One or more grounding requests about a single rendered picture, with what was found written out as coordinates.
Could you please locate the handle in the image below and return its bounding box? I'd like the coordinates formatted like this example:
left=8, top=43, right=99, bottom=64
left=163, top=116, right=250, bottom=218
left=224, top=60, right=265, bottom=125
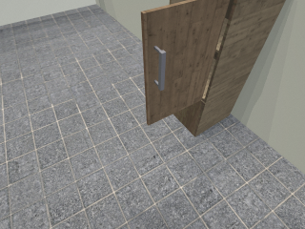
left=153, top=46, right=166, bottom=92

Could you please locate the cupboard door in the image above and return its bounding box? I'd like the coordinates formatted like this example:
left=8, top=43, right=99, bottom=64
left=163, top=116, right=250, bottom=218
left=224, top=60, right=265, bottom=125
left=140, top=0, right=230, bottom=126

